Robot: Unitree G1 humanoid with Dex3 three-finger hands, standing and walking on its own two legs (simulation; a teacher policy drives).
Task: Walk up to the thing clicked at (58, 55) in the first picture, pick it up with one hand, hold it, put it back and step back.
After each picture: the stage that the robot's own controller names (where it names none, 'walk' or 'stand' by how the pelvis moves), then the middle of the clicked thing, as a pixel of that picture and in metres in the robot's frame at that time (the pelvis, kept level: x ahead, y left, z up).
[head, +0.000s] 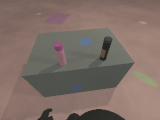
stand; (60, 54) +0.55 +0.31 -0.03
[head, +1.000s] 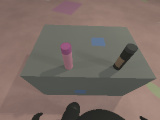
walk; (67, 57) +0.44 +0.21 +0.00
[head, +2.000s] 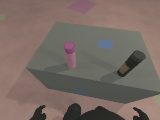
stand; (70, 57) +0.46 +0.19 -0.01
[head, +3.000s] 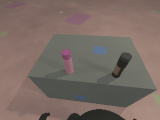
stand; (68, 62) +0.47 +0.22 -0.03
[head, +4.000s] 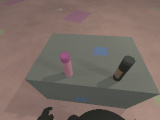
stand; (67, 65) +0.43 +0.21 -0.03
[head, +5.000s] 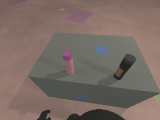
stand; (69, 63) +0.45 +0.20 -0.03
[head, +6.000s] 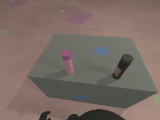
stand; (68, 63) +0.46 +0.22 -0.03
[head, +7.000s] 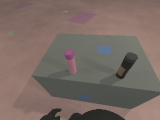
stand; (71, 62) +0.47 +0.20 -0.03
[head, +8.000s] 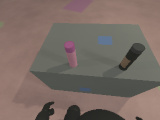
stand; (71, 56) +0.47 +0.19 -0.01
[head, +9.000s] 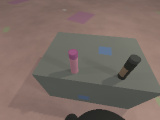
stand; (73, 62) +0.46 +0.17 -0.03
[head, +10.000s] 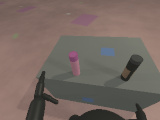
rise first; (75, 64) +0.45 +0.18 -0.03
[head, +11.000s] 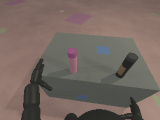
go down; (72, 61) +0.48 +0.17 -0.02
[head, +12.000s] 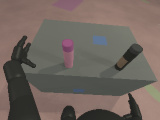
go down; (68, 55) +0.47 +0.16 +0.02
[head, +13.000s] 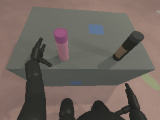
close in; (62, 47) +0.49 +0.17 +0.04
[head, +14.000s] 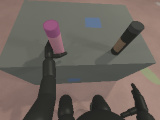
close; (56, 42) +0.50 +0.18 +0.08
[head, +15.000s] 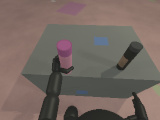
lift; (65, 60) +0.37 +0.16 +0.12
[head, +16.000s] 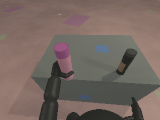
hold; (65, 64) +0.32 +0.17 +0.15
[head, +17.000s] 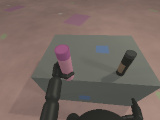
hold; (66, 65) +0.32 +0.17 +0.14
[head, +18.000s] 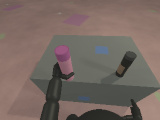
hold; (66, 65) +0.32 +0.17 +0.13
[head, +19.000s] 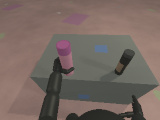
crouch; (66, 60) +0.35 +0.17 +0.14
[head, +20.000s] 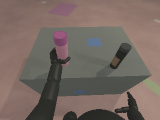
lower; (62, 51) +0.44 +0.17 +0.12
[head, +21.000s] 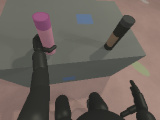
lower; (46, 37) +0.53 +0.19 +0.09
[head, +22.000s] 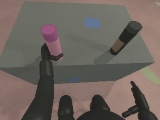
lower; (54, 46) +0.47 +0.19 +0.07
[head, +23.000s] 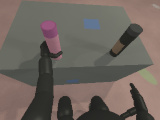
lower; (53, 44) +0.49 +0.19 +0.07
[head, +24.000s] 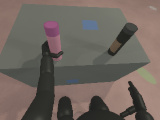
lower; (54, 44) +0.50 +0.19 +0.08
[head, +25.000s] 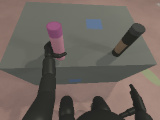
open; (57, 44) +0.49 +0.18 +0.07
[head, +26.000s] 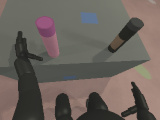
rise; (50, 41) +0.48 +0.19 +0.08
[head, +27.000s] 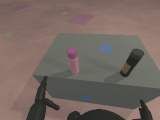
sink last; (73, 62) +0.46 +0.17 +0.01
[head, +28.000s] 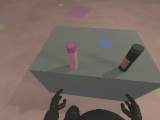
stand; (72, 57) +0.47 +0.17 +0.02
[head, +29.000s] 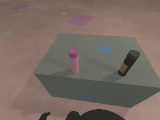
stand; (74, 61) +0.48 +0.17 -0.01
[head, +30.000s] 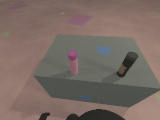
stand; (73, 63) +0.47 +0.17 -0.03
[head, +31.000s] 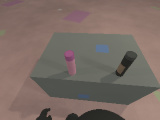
stand; (71, 64) +0.45 +0.19 -0.03
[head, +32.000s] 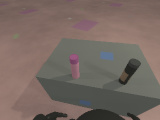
stand; (74, 67) +0.44 +0.20 -0.03
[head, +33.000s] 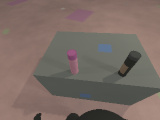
walk; (73, 63) +0.45 +0.18 -0.03
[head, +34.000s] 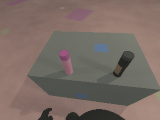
walk; (66, 63) +0.44 +0.22 -0.02
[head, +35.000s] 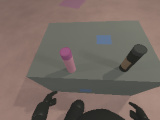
stand; (69, 62) +0.40 +0.20 -0.01
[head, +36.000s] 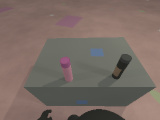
stand; (67, 70) +0.40 +0.21 -0.03
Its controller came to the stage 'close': yes
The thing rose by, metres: 0.19
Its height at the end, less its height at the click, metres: +0.00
